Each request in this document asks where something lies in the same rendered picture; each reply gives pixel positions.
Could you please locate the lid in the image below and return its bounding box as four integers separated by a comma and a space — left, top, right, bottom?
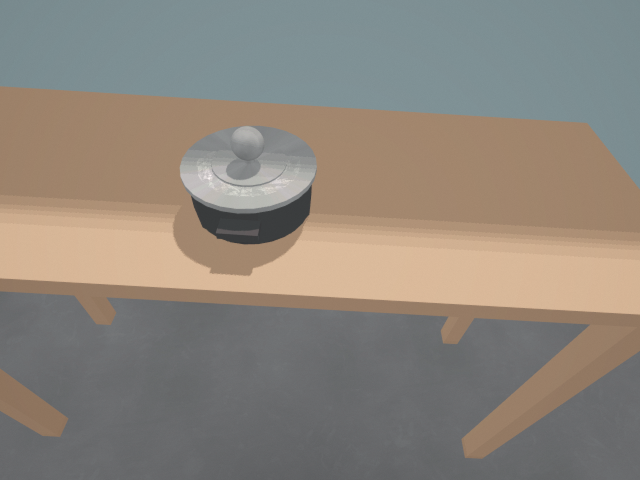
180, 126, 317, 214

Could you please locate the knob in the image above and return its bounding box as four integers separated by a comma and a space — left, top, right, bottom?
230, 126, 264, 161

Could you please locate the table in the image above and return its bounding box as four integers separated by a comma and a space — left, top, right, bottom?
0, 86, 640, 459

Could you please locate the pot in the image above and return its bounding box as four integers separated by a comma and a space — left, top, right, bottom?
191, 185, 312, 244

